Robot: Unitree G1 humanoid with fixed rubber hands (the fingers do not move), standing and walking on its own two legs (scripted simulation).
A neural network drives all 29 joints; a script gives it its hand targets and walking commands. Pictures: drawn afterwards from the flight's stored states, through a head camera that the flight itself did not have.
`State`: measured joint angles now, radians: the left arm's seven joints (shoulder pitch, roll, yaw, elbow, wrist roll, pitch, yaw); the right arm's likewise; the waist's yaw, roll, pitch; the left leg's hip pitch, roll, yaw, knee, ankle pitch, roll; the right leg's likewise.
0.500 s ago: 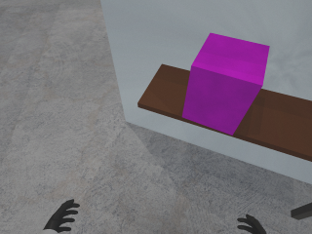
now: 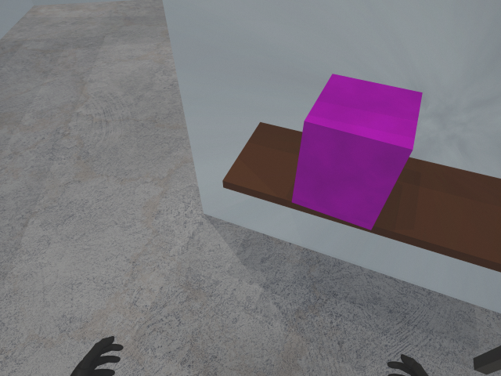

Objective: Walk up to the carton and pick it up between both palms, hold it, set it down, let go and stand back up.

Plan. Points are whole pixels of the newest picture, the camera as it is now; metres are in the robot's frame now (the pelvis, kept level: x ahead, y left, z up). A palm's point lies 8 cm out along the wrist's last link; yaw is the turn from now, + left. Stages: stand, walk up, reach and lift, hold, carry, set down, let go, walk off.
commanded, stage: stand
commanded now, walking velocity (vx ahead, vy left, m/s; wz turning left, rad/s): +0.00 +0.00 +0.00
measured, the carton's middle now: (351, 151) +0.58 -0.22 +0.00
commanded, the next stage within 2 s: none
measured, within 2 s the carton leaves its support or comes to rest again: neither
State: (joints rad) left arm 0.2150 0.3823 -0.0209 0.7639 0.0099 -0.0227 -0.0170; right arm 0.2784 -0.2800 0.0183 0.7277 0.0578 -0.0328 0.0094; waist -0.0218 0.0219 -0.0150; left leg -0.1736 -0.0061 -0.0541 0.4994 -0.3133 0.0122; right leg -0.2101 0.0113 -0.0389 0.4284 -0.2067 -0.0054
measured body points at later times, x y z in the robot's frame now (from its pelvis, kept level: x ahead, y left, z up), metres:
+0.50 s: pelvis -0.03 -0.01 +0.00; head -0.04 -0.01 +0.45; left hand +0.08 +0.30 -0.10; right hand +0.05 -0.27 -0.13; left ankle -0.03 +0.11 -0.74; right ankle +0.01 -0.12 -0.74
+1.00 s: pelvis -0.02 -0.01 +0.00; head -0.02 -0.02 +0.45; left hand +0.08 +0.30 -0.11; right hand +0.05 -0.27 -0.13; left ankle -0.03 +0.11 -0.74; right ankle +0.01 -0.12 -0.74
